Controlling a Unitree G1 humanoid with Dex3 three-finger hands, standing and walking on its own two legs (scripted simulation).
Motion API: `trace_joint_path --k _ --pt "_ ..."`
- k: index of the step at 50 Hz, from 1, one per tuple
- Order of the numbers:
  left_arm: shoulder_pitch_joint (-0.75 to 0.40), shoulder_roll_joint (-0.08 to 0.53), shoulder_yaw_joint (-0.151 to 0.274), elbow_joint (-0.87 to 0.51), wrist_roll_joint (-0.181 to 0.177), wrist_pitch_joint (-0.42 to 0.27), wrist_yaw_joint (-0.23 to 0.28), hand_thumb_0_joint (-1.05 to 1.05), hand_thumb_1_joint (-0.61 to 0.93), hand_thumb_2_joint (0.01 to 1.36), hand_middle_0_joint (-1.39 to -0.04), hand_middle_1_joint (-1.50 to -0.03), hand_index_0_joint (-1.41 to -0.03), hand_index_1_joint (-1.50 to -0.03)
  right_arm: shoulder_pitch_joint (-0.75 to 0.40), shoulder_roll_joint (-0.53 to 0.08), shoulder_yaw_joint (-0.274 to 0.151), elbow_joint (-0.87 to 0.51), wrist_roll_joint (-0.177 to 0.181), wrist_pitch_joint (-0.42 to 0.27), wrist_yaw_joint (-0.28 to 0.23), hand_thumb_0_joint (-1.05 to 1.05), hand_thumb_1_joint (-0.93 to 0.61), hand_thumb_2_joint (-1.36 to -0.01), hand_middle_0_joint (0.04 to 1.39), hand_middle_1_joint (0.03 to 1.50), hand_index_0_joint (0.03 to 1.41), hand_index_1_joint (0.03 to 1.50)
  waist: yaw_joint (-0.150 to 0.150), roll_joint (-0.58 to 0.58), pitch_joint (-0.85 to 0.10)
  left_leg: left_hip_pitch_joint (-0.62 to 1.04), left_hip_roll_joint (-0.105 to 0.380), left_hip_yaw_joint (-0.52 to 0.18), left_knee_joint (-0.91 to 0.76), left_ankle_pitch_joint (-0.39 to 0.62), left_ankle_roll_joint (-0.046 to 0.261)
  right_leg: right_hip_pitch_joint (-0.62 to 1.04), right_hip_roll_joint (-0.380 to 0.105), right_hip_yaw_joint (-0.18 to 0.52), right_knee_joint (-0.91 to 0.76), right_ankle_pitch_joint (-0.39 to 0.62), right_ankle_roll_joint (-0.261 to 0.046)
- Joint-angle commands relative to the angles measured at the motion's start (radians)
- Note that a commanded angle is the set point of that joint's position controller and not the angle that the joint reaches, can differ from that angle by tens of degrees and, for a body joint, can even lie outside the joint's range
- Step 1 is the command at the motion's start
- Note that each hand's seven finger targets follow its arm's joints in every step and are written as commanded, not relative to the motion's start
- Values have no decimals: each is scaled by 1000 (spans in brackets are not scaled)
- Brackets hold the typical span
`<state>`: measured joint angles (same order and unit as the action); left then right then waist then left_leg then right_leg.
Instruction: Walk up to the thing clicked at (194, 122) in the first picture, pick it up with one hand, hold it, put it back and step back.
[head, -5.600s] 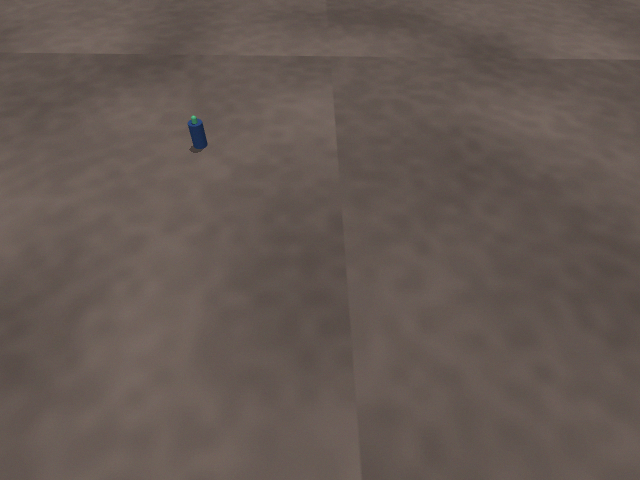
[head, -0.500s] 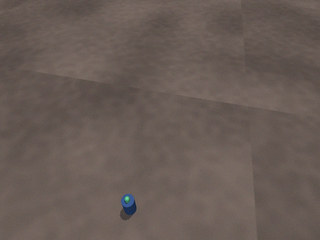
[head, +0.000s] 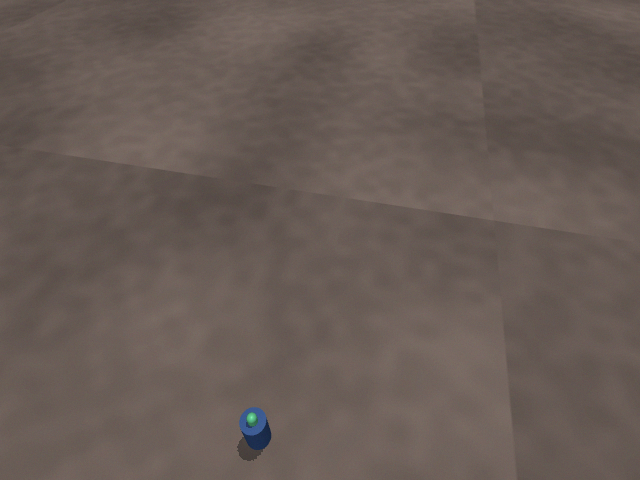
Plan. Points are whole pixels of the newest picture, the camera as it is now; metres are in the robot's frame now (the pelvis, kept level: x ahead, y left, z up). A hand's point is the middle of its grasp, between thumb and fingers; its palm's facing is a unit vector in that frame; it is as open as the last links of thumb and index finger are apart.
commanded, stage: walk up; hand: left
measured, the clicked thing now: (255, 426) +0.40 +0.20 -0.68
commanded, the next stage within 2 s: stand in 1.08 s
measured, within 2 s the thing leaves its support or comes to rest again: neither
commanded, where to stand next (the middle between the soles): +0.04 -0.01 m, yaw +0 degrees
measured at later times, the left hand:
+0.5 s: hand out of the picture +0.11 +0.25 -0.15, palm faces -0.06 -0.94 -0.34, open 7.4 cm
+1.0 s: hand out of the picture +0.11 +0.25 -0.14, palm faces -0.07 -0.93 -0.35, open 7.4 cm
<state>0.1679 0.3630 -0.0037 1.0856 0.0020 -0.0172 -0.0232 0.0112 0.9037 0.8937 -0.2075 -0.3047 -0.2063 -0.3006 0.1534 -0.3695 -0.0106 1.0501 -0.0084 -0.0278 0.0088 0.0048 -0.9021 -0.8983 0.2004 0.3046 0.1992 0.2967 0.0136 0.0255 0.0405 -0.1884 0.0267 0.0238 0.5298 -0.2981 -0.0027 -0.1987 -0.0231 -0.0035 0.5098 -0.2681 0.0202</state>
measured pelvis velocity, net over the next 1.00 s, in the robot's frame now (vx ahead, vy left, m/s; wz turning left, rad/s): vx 0.01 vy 0.00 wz -0.05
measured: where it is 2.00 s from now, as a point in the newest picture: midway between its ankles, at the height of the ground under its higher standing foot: outside the picture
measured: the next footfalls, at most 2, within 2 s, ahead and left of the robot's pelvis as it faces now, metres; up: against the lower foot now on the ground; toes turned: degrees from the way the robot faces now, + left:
none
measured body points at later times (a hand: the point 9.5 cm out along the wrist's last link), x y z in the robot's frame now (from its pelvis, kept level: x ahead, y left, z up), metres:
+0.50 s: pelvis +0.01 +0.00 +0.00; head +0.02 +0.00 +0.45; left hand +0.12 +0.29 -0.13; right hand +0.08 -0.32 -0.12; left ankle -0.01 +0.12 -0.74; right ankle +0.01 -0.13 -0.74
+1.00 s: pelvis +0.01 +0.00 +0.01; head +0.01 -0.01 +0.46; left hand +0.11 +0.30 -0.12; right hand +0.08 -0.31 -0.13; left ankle -0.01 +0.12 -0.74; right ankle +0.01 -0.13 -0.74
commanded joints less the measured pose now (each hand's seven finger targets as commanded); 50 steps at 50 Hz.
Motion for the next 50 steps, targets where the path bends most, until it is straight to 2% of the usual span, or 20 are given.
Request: trace_joint_path --k 1,3,7,9,11,12,19,22,25,29,31,35,38,41,45,48,50 --pt "-59 235 50 -61 -7 -35 27 0 900 900 -200 -300 -200 -300 -17 -223 -50 -41 7 -23 -15 0 -900 -900 200 300 200 300 -24 -86 -78 59 75 -56 -64 304 51 37 -110 104 -82 400 -86" --pt "-71 227 48 -65 -9 -32 30 0 900 900 -200 -300 -200 -300 -23 -230 -53 -34 6 -22 -16 0 -900 -900 200 300 200 300 -21 -72 -91 78 83 -59 -78 334 57 41 -97 84 -65 385 -79" --pt "-89 217 45 -62 -4 -24 31 0 900 900 -200 -300 -200 -300 -52 -230 -55 -28 6 -14 -15 0 -900 -900 200 300 200 300 -16 -50 -86 85 97 -73 -105 281 72 22 -77 66 -59 277 -69" --pt "-87 218 44 -58 -4 -23 31 0 900 900 -200 -300 -200 -300 -74 -220 -51 -29 5 -13 -15 0 -900 -900 200 300 200 300 -10 -42 -80 84 97 -68 -111 276 66 27 -82 75 -71 286 -68" --pt "-111 220 46 -62 -2 -22 32 0 900 900 -200 -300 -200 -300 -74 -220 -52 -24 2 -10 -15 0 -900 -900 200 300 200 300 -17 -41 -62 58 92 -61 -123 262 61 39 -80 77 -75 281 -69" --pt "-98 223 47 -56 -2 -22 33 0 900 900 -200 -300 -200 -300 -87 -220 -52 -24 4 -11 -15 0 -900 -900 200 300 200 300 -9 -36 -64 76 93 -59 -119 264 61 38 -81 76 -75 295 -71" --pt "-118 227 49 -60 2 -21 32 0 900 900 -200 -300 -200 -300 -98 -216 -51 -22 2 -7 -12 0 -900 -900 200 300 200 300 -14 -31 -56 62 88 -48 -134 220 60 56 -79 88 -94 273 -69" --pt "-122 221 48 -61 2 -19 30 0 900 900 -200 -300 -200 -300 -98 -220 -52 -17 1 -8 -12 0 -900 -900 200 300 200 300 -16 -12 -65 81 91 -50 -147 221 59 53 -73 87 -90 268 -70" --pt "-123 217 48 -58 0 -19 31 0 900 900 -200 -300 -200 -300 -87 -218 -52 -13 3 -8 -14 0 -900 -900 200 300 200 300 -16 -23 -81 96 95 -48 -144 267 58 70 -74 87 -93 299 -66" --pt "-125 219 47 -59 2 -17 31 0 900 900 -200 -300 -200 -300 -88 -217 -52 -13 2 -4 -14 0 -900 -900 200 300 200 300 -19 -29 -72 96 88 -38 -146 229 55 65 -78 99 -106 287 -68" --pt "-135 217 46 -63 1 -14 30 0 900 900 -200 -300 -200 -300 -87 -223 -54 -9 0 -4 -13 0 -900 -900 200 300 200 300 -21 -19 -52 99 91 -45 -170 203 56 39 -65 91 -100 249 -65" --pt "-118 206 48 -55 2 -14 30 0 900 900 -200 -300 -200 -300 -86 -224 -55 -9 1 -5 -14 0 -900 -900 200 300 200 300 -15 -19 -60 109 105 -51 -174 225 67 49 -55 78 -99 254 -57" --pt "-120 210 50 -53 3 -13 30 0 900 900 -200 -300 -200 -300 -80 -218 -56 -9 1 -5 -15 0 -900 -900 200 300 200 300 -20 -32 -53 113 94 -38 -167 220 57 43 -60 91 -101 267 -66" --pt "-120 206 44 -60 2 -13 30 0 900 900 -200 -300 -200 -300 -80 -213 -53 -8 0 -4 -14 0 -900 -900 200 300 200 300 -19 -39 -51 118 95 -38 -181 204 56 35 -68 107 -119 267 -61" --pt "-119 209 49 -59 2 -13 30 0 900 900 -200 -300 -200 -300 -82 -215 -58 -7 -1 -2 -12 0 -900 -900 200 300 200 300 -21 -43 -23 112 90 -36 -184 143 56 7 -57 109 -126 204 -65" --pt "-117 206 49 -65 6 -16 30 0 900 900 -200 -300 -200 -300 -73 -210 -56 -8 -1 -3 -11 0 -900 -900 200 300 200 300 -23 -49 -46 114 93 -31 -180 162 55 29 -68 119 -136 228 -66" --pt "-106 213 52 -60 6 -16 31 0 900 900 -200 -300 -200 -300 -86 -202 -55 -14 -1 -2 -9 0 -900 -900 200 300 200 300 -17 -56 -31 114 84 -24 -169 139 52 11 -65 125 -144 206 -66"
